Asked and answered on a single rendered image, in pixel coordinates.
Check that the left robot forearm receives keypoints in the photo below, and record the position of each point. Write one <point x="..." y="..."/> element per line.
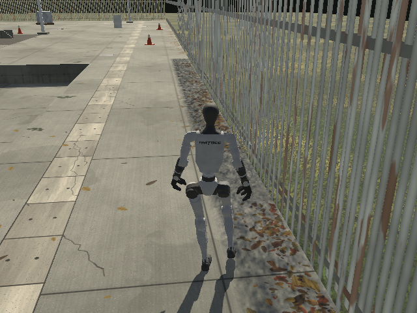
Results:
<point x="178" y="171"/>

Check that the left robot upper arm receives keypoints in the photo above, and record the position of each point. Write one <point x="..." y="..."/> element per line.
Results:
<point x="185" y="149"/>

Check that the right robot forearm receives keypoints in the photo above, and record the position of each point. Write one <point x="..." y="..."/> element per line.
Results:
<point x="243" y="175"/>

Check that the right robot foot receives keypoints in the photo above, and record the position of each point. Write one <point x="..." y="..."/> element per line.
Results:
<point x="231" y="253"/>

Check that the humanoid robot torso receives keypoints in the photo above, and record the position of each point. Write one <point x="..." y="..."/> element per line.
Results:
<point x="209" y="150"/>

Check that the robot left hand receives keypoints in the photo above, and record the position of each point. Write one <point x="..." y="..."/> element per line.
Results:
<point x="180" y="181"/>

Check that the right robot upper arm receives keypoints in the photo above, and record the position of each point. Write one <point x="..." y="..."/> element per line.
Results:
<point x="233" y="147"/>

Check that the robot right hand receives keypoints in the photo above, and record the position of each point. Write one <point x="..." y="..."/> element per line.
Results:
<point x="247" y="189"/>

